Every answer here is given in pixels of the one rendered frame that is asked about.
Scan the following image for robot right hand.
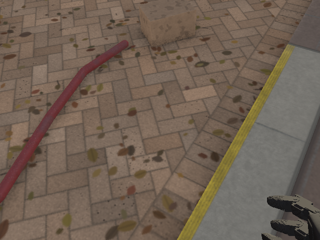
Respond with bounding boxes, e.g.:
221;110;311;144
261;194;320;240

